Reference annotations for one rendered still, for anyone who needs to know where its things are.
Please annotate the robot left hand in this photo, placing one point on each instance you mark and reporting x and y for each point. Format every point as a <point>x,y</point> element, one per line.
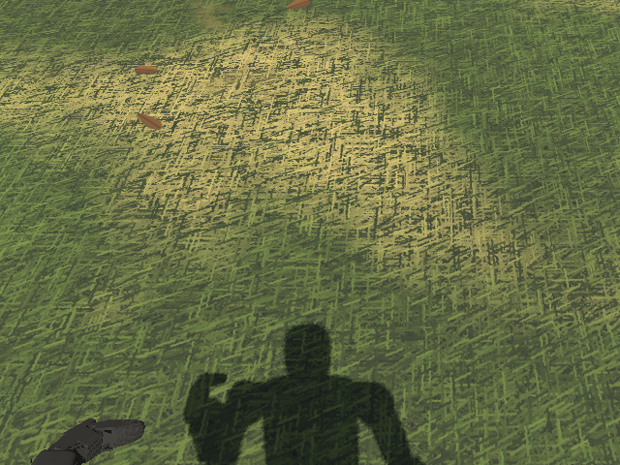
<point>88,439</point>

